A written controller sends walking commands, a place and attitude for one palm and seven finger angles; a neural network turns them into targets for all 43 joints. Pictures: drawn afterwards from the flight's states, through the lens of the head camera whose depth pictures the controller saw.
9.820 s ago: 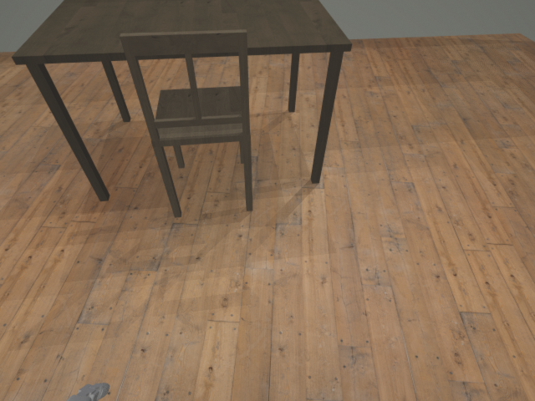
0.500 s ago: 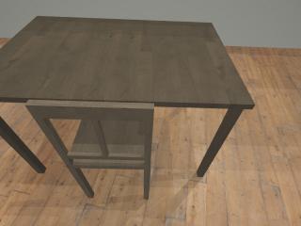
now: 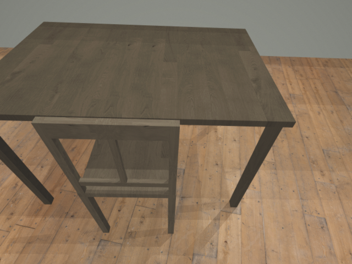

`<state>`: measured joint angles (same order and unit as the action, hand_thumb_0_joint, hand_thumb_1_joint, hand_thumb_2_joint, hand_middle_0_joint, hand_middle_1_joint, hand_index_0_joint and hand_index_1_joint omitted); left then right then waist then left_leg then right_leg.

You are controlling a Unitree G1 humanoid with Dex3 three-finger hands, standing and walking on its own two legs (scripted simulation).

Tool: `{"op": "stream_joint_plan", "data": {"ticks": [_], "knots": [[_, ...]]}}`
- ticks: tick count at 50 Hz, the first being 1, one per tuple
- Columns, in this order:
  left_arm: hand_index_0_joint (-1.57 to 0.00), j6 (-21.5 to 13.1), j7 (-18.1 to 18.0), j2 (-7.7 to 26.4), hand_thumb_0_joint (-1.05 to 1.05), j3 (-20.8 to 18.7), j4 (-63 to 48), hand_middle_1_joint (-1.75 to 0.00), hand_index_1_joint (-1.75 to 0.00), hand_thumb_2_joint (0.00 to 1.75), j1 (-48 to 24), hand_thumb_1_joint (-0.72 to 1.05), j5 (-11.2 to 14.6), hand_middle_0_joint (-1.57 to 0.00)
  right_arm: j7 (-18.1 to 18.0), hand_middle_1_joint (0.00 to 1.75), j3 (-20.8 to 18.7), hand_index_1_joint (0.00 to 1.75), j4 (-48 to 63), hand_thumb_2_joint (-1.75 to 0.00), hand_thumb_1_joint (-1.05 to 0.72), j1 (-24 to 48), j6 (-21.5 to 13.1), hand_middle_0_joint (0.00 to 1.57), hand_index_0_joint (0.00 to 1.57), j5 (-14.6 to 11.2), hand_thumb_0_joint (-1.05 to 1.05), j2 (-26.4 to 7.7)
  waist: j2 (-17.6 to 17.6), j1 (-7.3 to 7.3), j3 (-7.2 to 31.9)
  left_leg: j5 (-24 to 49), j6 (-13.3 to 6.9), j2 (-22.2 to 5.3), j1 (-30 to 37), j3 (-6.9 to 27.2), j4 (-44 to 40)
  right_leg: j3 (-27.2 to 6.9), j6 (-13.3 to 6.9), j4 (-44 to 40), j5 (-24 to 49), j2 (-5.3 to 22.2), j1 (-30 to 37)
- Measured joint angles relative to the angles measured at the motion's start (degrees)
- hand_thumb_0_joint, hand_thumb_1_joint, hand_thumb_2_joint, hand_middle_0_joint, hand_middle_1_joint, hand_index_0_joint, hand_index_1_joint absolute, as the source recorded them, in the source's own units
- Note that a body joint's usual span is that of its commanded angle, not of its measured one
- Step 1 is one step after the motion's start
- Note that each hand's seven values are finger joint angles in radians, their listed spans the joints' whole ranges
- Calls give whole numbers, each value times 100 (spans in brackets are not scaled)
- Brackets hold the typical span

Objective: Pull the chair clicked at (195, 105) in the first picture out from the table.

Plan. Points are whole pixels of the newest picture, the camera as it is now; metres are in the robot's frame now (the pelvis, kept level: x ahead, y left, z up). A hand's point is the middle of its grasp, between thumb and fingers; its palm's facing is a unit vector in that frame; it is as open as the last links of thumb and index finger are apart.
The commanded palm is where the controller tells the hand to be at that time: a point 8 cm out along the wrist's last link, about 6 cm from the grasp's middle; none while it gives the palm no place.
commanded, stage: look again from close up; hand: left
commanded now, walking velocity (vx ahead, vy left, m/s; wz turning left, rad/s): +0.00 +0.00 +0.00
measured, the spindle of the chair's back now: (118, 161) +0.43 +0.22 -0.10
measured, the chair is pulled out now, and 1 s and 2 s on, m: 0.00 0.00 0.00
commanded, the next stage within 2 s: none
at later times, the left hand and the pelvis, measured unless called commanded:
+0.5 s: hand out of the picture -0.03 +0.16 -0.18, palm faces +0.02 -0.99 -0.17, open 7.3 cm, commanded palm none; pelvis -0.01 +0.00 +0.00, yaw +0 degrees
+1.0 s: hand out of the picture -0.04 +0.15 -0.18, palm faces +0.02 -0.99 -0.16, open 7.3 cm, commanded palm none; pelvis -0.01 +0.00 +0.00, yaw +0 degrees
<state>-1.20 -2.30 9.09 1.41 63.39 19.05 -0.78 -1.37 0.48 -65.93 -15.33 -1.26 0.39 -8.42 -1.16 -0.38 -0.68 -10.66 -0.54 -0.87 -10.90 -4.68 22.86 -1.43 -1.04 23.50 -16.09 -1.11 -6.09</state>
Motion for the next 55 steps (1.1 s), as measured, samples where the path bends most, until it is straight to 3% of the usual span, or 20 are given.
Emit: {"op": "stream_joint_plan", "data": {"ticks": [55], "knots": [[-20,10,-21,-170,0,0,-40,-30,-30,90,163,91,-8,-20,-19,29,-17,30,-12,-90,-91,-219,15,20,19,-10,1,193,27,21,-18,77,8,-38,-159,25,67,20,-16,71,71,-37,-158]]}}
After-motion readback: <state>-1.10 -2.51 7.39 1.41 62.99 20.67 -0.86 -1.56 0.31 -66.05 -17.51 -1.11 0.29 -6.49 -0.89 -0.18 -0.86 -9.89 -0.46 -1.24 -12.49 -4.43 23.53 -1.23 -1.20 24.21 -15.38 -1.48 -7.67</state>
